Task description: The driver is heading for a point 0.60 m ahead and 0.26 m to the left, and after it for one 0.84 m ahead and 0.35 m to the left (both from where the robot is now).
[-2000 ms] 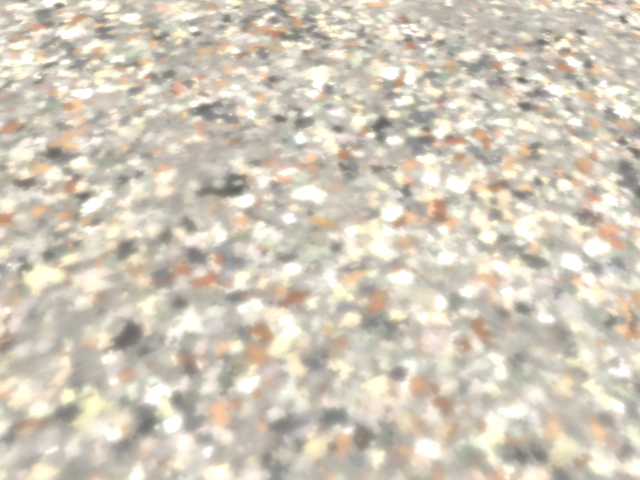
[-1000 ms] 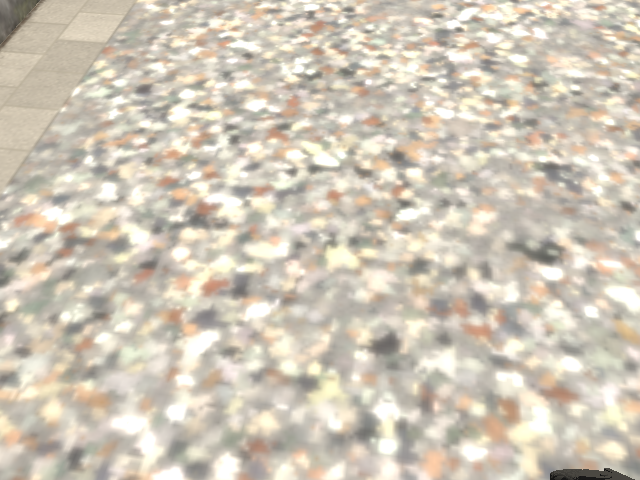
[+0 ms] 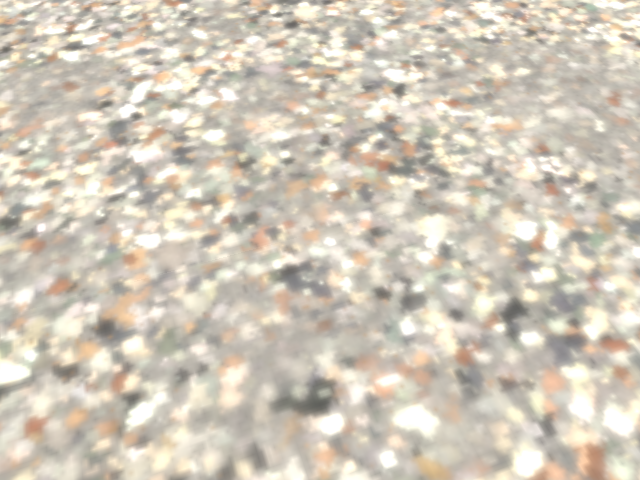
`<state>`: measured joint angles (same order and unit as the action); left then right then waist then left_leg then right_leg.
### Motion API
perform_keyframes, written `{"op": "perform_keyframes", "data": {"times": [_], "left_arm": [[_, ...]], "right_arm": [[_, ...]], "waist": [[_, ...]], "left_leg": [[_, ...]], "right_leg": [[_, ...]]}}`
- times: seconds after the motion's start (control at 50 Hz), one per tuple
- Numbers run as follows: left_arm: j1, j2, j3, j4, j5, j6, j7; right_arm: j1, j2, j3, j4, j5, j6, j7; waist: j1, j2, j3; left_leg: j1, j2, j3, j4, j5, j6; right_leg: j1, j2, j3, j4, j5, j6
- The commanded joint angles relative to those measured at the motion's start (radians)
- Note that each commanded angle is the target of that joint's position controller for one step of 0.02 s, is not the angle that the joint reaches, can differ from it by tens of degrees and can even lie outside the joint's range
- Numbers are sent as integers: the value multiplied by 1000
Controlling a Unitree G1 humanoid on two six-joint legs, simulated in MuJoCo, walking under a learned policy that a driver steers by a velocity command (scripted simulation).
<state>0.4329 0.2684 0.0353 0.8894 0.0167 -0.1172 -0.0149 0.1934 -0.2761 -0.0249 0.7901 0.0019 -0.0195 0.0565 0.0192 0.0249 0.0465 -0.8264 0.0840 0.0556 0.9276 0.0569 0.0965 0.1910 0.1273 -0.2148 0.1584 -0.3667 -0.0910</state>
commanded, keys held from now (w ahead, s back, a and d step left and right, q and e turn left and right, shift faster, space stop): w+q+shift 0.56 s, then q+shift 0.34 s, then shift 0.10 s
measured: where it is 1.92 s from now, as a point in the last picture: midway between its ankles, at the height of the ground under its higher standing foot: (252, 288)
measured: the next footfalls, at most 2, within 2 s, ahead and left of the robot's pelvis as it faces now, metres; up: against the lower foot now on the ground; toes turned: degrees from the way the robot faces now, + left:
left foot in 0.12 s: +0.31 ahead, +0.04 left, +0.00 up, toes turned +9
right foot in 0.54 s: +0.76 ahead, -0.03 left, +0.00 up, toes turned +32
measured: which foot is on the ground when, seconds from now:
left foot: up 0.00-0.10, down 0.12-0.52, up 0.54-0.90, down 0.92-1.00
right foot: down 0.00-0.12, up 0.14-0.52, down 0.54-0.90, up 0.92-1.00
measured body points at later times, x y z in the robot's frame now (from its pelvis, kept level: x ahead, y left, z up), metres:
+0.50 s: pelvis +0.47 +0.03 +0.00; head +0.51 +0.05 +0.45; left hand +0.66 +0.31 -0.04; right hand +0.55 -0.27 -0.11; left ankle +0.27 +0.03 -0.72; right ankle +0.72 -0.06 -0.70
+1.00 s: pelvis +0.79 +0.16 -0.02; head +0.82 +0.22 +0.43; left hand +0.65 +0.44 -0.13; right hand +1.14 +0.16 -0.08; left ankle +0.84 +0.29 -0.72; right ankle +0.80 -0.04 -0.62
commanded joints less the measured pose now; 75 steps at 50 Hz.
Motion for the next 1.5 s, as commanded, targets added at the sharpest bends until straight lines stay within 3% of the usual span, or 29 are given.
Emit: {"op": "perform_keyframes", "data": {"times": [0.02, 0.08, 0.12, 0.14, 0.16, 0.18, 0.2, 0.26, 0.34, 0.46, 0.52, 0.54, 0.56, 0.58, 0.62, 0.68, 0.7, 0.8, 0.88, 0.92, 0.94, 0.96, 0.98, 1.02, 1.14, 1.3, 1.32, 1.36, 1.5], "left_arm": [[-59, 100, 3, -56, -7, -25, 27], [-114, 202, 29, -78, 9, 11, 75], [-267, 247, 50, -121, 21, 49, 74], [-366, 127, 22, -138, 30, 42, 42], [-204, 0, -21, -236, 25, 15, 33], [-191, 43, -34, -287, 18, -10, 25], [-237, 104, -31, -278, 29, -28, 18], [-263, 105, -40, -273, 71, 26, 13], [-441, 76, -62, -349, 44, 55, -5], [-524, 86, -57, -396, 9, 40, 4], [-133, 212, 5, -295, 5, 27, 37], [104, 282, 38, -252, 28, 22, 59], [86, 350, 51, -252, 78, 24, 58], [-31, 317, 62, -263, 56, 36, 52], [-156, 128, 20, -265, 47, 41, 41], [-71, 67, 0, -176, 18, 24, 29], [-220, 83, 24, -214, -43, 11, 39], [-347, 198, 62, -225, -37, 14, 72], [-330, 267, 87, -229, -76, 27, 66], [-287, 190, 67, -238, -64, 41, 52], [-187, 72, 29, -240, 8, 43, 36], [-82, 160, 25, -267, -18, 35, 22], [-173, 253, 42, -257, -35, 37, 19], [-253, 222, 40, -260, -23, 58, 43], [-232, 110, 11, -242, -10, 90, 54], [-276, 69, 8, -248, -13, 105, 31], [-270, 67, 8, -248, 3, 99, 25], [-315, 166, 25, -263, 40, 96, 27], [-298, 84, 3, -237, 10, 81, 22]], "right_arm": [[-58, -24, 9, -68, -4, -17, 19], [162, -119, -20, -5, -10, 4, 11], [566, -224, -79, 104, -9, 11, -15], [508, -218, -92, 120, 26, 19, -33], [360, -287, -91, 79, -17, 13, -32], [333, -275, -97, 39, -24, 13, -43], [297, -191, -84, 29, -29, 11, -54], [209, -165, -66, 26, -18, -31, -62], [200, -186, -74, 16, -7, -69, -54], [252, -219, -102, 19, 1, -62, -44], [146, -288, -116, -9, -13, -70, -42], [104, -198, -92, -39, -15, -84, -43], [210, -13, -43, -90, 28, -83, -47], [206, -88, -34, -101, 14, -65, -53], [61, -158, -53, -83, -22, -33, -49], [18, -98, -48, -121, -39, 14, -22], [33, -92, -54, -166, 77, 10, -38], [-31, -76, -33, -211, 19, 2, -2], [85, -192, -90, -189, 16, 20, 12], [222, -252, -129, -156, 25, 21, -12], [136, -319, -124, -199, 12, 17, -36], [79, -320, -111, -284, -45, -6, -26], [16, -272, -105, -315, -27, -5, -19], [-54, -200, -81, -302, 16, -9, -28], [-58, -175, -68, -242, -12, 10, -74], [-81, -94, -40, -208, -6, 45, -69], [-36, -54, -28, -189, -9, 40, -68], [78, -45, -33, -181, -13, 31, -70], [-17, -49, -41, -150, -22, 56, -71]], "waist": [[-47, -91, 61], [-192, -157, -93], [-411, -88, -207], [-366, 162, -94], [-108, 240, -126], [-128, 149, -283], [-97, -60, -119], [20, -155, 61], [-24, -73, 100], [-112, 36, -14], [116, 26, -245], [211, -56, -371], [91, -366, -462], [47, -376, -410], [40, -77, -136], [0, -132, -68], [-36, -220, -28], [-58, -126, -37], [-134, -115, -132], [-184, 36, -160], [-70, 332, -162], [-45, 287, -484], [-82, 70, -470], [-34, -80, -259], [3, 0, -243], [-1, 113, -160], [0, 91, -141], [-97, -246, -106], [-37, -131, -45]], "left_leg": [[273, -93, 140, -165, 114, 37], [540, -192, 163, -196, -15, 75], [931, -150, 5, -299, -140, 192], [1000, -111, -89, -361, -144, 210], [1130, 21, -471, -279, 80, 346], [1220, 162, -822, -551, -391, 452], [1026, 163, -857, -719, -597, 376], [610, 36, -643, -754, -465, 281], [384, -95, -443, -799, -208, 233], [650, -84, -450, -650, 188, 117], [635, -116, -430, -181, 406, 49], [482, -161, -366, 140, 149, 43], [178, -256, -258, 431, -608, 17], [47, -187, -195, 522, -518, 22], [58, -82, -141, 442, -364, -7], [86, -40, -117, 365, -435, -45], [70, 11, -142, 308, -398, -61], [373, -40, -3, -199, -26, -97], [607, -139, 49, -277, -57, 0], [898, -144, -37, -414, 68, 85], [1023, 39, -306, -338, 668, 191], [1192, 296, -802, -475, 483, 426], [1101, 267, -761, -548, 253, 374], [834, 176, -595, -553, 140, 267], [559, 59, -324, -512, 470, 196], [458, 23, -355, -480, -153, 95], [438, -14, -344, -451, -239, 39], [396, -165, -175, -268, -535, -82], [615, -84, -176, -415, -276, -96]], "right_leg": [[-212, -241, -53, -22, 1249, 109], [-100, -309, -44, 317, 1650, 125], [-318, -275, -18, 1014, 1342, 101], [-626, -45, 17, 1433, 131, 82], [-986, -36, 187, 1657, -156, 122], [-1101, -55, 344, 1631, -133, 112], [-1106, -120, 350, 1465, -35, 84], [-930, -213, 323, 1197, 13, 122], [-744, -243, 235, 761, 233, 170], [-578, -142, 223, 369, 440, 129], [-136, -125, 242, 371, 228, 94], [105, -299, 404, 389, -81, 67], [295, -603, 922, 204, -383, -1], [198, -618, 1146, 78, -456, -58], [-77, -501, 694, 147, 75, -44], [-193, -431, 368, 193, 740, -5], [-217, -382, 302, 163, 717, 7], [-400, -322, 49, 114, 751, 17], [-320, -334, 18, 398, 1048, 48], [-522, -260, 37, 816, 484, 97], [-759, -111, 47, 1213, -339, 146], [-900, -40, 289, 1428, -334, 159], [-881, -101, 351, 1384, -220, 140], [-865, -169, 333, 1232, -121, 146], [-656, -174, 263, 891, -20, 186], [-429, -145, 222, 419, 191, 142], [-371, -164, 240, 307, 278, 118], [-438, -437, 529, 197, 423, -70], [-571, -241, 361, 181, -72, 51]]}}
